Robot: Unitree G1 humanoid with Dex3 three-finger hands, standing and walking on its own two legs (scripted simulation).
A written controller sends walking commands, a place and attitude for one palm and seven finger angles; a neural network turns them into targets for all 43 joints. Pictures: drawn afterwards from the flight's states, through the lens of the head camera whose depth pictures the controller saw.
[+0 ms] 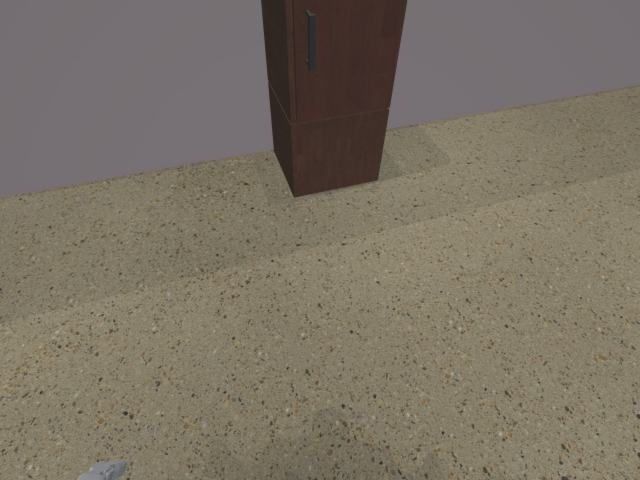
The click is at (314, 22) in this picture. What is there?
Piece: cupboard door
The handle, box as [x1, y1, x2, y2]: [305, 10, 315, 70]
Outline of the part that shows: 305,10 305,13 308,16 308,58 306,59 306,62 309,70 313,70 315,15 313,13 310,13 308,10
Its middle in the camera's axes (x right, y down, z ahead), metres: -0.04 -0.66 +1.29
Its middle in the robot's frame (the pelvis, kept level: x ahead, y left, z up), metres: +1.41 +0.10 -0.04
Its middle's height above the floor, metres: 0.73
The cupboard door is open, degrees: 0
